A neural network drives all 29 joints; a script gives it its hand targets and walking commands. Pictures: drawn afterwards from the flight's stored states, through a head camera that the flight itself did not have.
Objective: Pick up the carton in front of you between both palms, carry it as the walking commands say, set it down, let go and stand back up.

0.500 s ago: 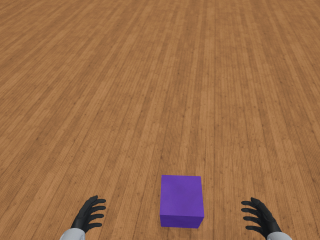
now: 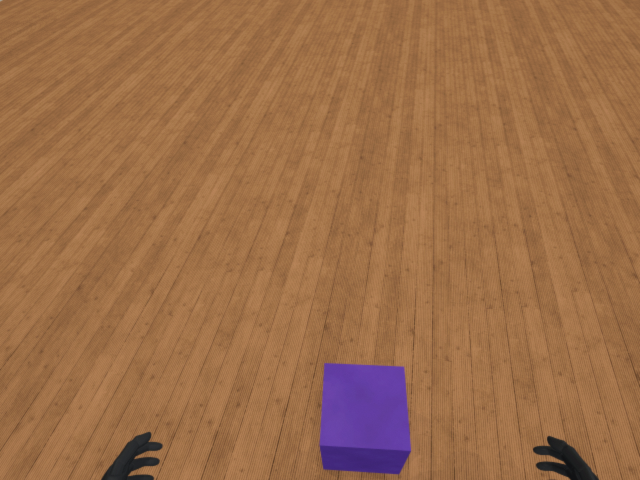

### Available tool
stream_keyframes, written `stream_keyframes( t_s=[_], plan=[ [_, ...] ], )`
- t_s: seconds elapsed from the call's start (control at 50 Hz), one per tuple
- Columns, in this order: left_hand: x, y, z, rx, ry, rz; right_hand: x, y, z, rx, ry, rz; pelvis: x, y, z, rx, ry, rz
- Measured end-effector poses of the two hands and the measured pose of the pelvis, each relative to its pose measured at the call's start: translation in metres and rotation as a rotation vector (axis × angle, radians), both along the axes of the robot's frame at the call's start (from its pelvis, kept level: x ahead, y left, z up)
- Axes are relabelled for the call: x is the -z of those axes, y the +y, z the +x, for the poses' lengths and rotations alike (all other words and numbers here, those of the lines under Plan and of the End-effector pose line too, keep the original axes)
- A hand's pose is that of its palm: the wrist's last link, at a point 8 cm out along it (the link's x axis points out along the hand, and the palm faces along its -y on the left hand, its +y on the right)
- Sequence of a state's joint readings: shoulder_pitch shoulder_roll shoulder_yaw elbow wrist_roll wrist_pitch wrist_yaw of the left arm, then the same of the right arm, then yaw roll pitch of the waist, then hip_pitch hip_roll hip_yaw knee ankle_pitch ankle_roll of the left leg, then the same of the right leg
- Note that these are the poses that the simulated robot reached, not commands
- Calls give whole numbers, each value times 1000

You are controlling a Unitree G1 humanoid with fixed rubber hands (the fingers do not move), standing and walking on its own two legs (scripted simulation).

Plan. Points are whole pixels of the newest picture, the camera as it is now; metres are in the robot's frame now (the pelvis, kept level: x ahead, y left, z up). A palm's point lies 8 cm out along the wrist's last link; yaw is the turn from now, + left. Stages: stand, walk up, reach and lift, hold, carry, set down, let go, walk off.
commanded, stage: stand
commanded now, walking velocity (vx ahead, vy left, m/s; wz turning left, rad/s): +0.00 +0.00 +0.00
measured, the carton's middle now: (362, 419) +0.39 -0.05 -0.65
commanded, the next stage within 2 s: none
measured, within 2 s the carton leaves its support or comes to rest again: neither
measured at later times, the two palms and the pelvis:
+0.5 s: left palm out of the picture +0.10 +0.30 -0.09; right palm out of the picture +0.10 -0.30 -0.09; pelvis -0.01 +0.00 +0.01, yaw +0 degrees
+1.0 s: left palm out of the picture +0.07 +0.31 -0.09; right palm out of the picture +0.07 -0.30 -0.10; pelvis -0.02 +0.00 +0.01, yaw +0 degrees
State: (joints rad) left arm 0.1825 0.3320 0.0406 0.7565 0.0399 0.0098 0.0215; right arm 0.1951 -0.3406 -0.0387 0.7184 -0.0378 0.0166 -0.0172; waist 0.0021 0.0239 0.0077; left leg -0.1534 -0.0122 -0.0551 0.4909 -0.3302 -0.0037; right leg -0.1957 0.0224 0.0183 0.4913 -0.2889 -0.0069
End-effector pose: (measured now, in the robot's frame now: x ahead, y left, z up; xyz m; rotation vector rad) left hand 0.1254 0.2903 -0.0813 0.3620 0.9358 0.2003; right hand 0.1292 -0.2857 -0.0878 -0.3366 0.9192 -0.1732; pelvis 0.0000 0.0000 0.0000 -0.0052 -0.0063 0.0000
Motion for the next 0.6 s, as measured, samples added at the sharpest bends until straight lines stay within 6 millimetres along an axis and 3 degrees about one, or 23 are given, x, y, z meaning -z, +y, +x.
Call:
stream_keyframes(
  t_s=[0.2,0.6],
  plan=[
    [5,-1,-6,-16,32,-11,3,-3,-5,-1,37,-10,-2,-1,1,-4,-10,0],
    [9,10,-37,-48,107,-4,5,-13,-32,10,105,-31,-6,-1,-11,-4,-29,2]
  ],
)
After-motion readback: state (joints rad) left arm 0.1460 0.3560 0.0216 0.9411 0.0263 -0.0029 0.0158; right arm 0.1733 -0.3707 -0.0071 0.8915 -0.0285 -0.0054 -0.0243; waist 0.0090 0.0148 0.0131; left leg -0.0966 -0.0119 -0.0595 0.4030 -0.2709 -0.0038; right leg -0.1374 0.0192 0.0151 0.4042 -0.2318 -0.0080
